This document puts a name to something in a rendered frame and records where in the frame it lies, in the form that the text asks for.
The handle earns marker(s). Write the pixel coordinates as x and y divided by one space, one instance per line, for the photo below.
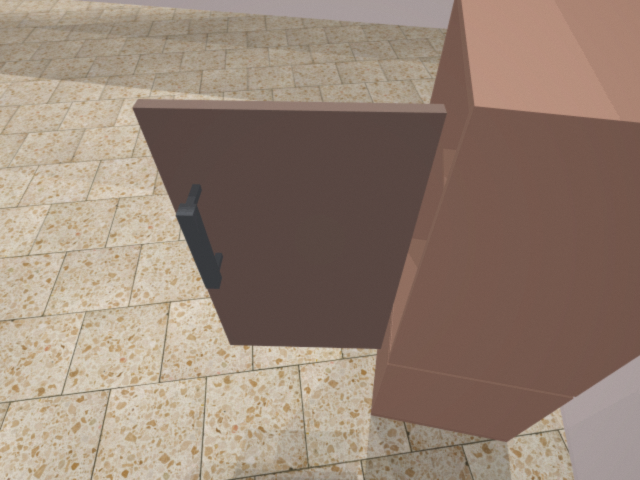
193 229

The cupboard door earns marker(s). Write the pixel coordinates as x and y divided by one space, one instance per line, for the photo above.
313 206

